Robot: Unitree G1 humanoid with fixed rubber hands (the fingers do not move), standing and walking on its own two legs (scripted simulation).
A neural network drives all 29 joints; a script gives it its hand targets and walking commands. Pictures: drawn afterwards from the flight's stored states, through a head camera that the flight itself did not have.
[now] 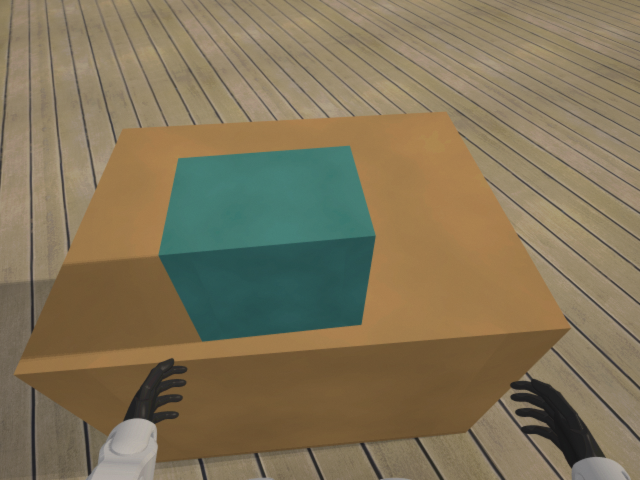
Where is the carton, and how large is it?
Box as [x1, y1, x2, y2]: [158, 146, 375, 341]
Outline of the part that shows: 349,146 178,158 158,255 202,341 361,324 375,235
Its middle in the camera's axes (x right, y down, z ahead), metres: -0.07 +0.01 +0.63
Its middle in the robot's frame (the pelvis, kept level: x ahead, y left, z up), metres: +0.46 +0.11 +0.00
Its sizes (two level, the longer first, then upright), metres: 0.270 0.195 0.230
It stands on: a pedestal, 0.64 m high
